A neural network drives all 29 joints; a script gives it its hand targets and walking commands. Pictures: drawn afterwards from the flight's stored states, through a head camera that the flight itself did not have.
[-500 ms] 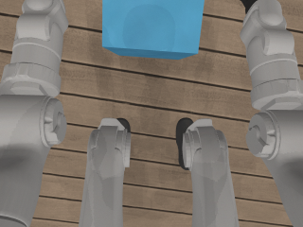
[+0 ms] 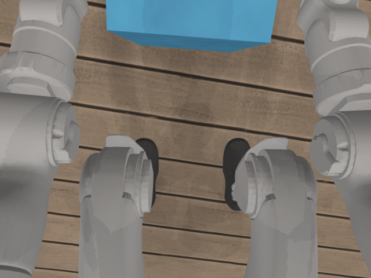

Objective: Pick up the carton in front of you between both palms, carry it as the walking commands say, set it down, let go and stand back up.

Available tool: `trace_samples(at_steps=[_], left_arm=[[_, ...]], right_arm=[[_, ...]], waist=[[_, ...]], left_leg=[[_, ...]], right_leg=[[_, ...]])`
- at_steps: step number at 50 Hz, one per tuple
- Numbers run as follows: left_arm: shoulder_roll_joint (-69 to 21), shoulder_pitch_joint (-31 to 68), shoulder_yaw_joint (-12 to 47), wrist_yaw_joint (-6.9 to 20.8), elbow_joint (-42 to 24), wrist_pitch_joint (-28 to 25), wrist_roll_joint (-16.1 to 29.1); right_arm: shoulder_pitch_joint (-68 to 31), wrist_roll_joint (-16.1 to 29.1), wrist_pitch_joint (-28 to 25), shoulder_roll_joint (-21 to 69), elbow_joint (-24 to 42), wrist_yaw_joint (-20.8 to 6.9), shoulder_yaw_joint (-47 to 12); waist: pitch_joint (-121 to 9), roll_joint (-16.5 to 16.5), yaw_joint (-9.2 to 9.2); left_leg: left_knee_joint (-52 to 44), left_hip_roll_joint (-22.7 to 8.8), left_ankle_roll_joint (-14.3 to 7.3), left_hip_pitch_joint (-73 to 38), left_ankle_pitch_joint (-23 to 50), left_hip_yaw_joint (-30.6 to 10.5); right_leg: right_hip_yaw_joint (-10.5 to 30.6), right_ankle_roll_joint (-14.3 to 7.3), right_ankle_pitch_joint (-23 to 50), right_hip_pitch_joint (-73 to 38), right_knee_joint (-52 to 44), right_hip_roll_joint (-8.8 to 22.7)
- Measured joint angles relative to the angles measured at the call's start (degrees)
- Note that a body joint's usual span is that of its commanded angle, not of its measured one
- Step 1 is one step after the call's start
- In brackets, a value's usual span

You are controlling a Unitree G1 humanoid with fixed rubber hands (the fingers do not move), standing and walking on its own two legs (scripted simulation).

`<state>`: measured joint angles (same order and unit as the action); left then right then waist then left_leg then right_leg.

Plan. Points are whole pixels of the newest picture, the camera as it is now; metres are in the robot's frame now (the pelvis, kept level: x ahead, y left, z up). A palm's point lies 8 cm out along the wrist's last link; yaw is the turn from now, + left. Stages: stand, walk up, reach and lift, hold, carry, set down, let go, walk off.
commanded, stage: reach and lift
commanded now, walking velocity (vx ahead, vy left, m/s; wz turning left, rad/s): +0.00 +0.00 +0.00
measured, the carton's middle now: out of the picture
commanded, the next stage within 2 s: none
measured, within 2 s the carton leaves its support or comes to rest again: leaves its support in 0.70 s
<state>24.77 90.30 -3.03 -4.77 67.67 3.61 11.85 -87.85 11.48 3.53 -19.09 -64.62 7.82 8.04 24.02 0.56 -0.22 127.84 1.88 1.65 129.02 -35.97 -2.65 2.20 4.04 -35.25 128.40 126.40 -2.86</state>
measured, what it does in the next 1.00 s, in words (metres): rises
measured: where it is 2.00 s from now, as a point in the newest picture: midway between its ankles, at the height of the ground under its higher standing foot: (190, 185)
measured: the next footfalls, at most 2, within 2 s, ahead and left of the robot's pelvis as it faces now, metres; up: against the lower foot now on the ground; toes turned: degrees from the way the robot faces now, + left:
none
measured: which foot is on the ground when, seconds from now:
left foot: down 0.00-1.00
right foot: down 0.00-1.00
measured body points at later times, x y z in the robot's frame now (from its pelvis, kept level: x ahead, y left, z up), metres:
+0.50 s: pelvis -0.01 +0.00 +0.00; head +0.37 +0.01 +0.22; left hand +0.57 +0.17 -0.18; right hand +0.57 -0.14 -0.18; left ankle +0.10 +0.12 -0.33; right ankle +0.10 -0.13 -0.33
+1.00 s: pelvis -0.01 -0.01 +0.07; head +0.28 +0.02 +0.40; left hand +0.52 +0.17 -0.02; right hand +0.53 -0.13 -0.02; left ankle +0.10 +0.13 -0.33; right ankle +0.11 -0.14 -0.33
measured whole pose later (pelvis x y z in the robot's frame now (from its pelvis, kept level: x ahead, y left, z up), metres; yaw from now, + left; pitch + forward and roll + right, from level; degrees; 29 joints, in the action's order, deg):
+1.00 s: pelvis -0.01 -0.01 +0.07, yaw +2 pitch +41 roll -1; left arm 7.7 72.2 -22.5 -4.0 49.7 20.4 -7.8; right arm -69.4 -8.5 20.0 -3.0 -45.4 5.9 28.3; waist -0.8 0.6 -0.2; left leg 112.7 7.1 4.7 123.6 -30.4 -5.8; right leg 5.2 5.7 -31.1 122.7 112.2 -6.6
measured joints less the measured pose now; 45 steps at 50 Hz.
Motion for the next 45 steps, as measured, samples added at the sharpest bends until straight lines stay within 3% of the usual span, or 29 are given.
trace_samples(at_steps=[14, 16, 21, 28, 32, 35, 41, 45], left_arm=[[-1.9, 2.8, 0.6, 0.8, 1.8, 0.8, -0.6], [-2.5, 3.7, -0.3, -0.5, 2.0, 1.0, -1.7], [-3.1, 5.1, -3.6, 0.1, 2.3, 3.0, -5.6], [-4.6, 0.2, -7.9, 2.8, -5.1, 7.2, -8.5], [-6.0, -3.4, -6.6, 1.0, -9.1, 8.8, -7.5], [-8.1, -7.4, -5.3, -3.3, -13.1, 10.5, -6.4], [-10.5, -14.0, -6.6, -3.5, -22.9, 14.0, -7.1], [-14.0, -17.2, -11.7, -2.1, -22.0, 15.5, -11.2]], right_arm=[[-2.7, -0.9, 0.7, 2.1, -1.2, -0.2, -0.5], [-3.6, -2.1, 0.9, 3.1, -1.2, 0.8, 0.5], [-3.6, -7.0, 2.9, 4.3, 0.7, 0.4, 6.0], [0.6, -10.2, 7.3, 6.0, 7.2, -3.1, 10.6], [3.4, -8.4, 9.1, 6.2, 9.8, -1.2, 8.7], [6.8, -6.7, 10.7, 7.1, 13.3, 2.1, 7.0], [14.2, -7.1, 14.0, 9.4, 23.5, 2.0, 8.2], [18.1, -11.1, 15.0, 12.8, 23.1, 0.7, 12.8]], waist=[[1.2, -0.2, -0.12], [2.2, -0.2, -0.09], [3.6, 0.0, -0.03], [1.6, 0.3, -0.05], [-1.2, 0.4, 0.12], [-4.2, 0.3, 0.12], [-7.4, 0.3, 0.09], [-16.8, 0.4, 0.17]], left_leg=[[-1.9, 0.1, 0.3, -0.5, 2.3, -0.3], [-1.9, 0.2, 0.3, -1.0, 2.4, -0.3], [-1.2, 0.4, 0.4, -1.8, 2.2, -0.3], [0.7, 0.4, 0.1, -1.1, 0.6, 0.1], [0.8, 0.6, 0.0, -0.2, -0.1, 0.1], [0.1, 1.4, 0.4, 0.3, -0.2, -0.2], [-4.0, 4.4, 2.6, -3.6, 0.9, -2.1], [-8.3, 4.9, 3.1, -3.5, 2.9, -2.6]], right_leg=[[-0.3, -0.4, 2.2, -0.5, -1.8, 0.1], [-0.3, -0.4, 2.3, -1.0, -1.8, 0.0], [-0.1, -0.2, 2.1, -1.8, -1.1, -0.3], [0.4, 0.0, 0.4, -1.0, 1.0, -0.6], [0.6, 0.2, -0.3, -0.2, 1.1, -1.0], [1.2, 0.7, -0.4, 0.3, 0.5, -1.9], [2.8, 2.0, 0.4, -3.8, -3.4, -4.0], [3.1, 2.8, 1.6, -3.9, -7.6, -4.2]])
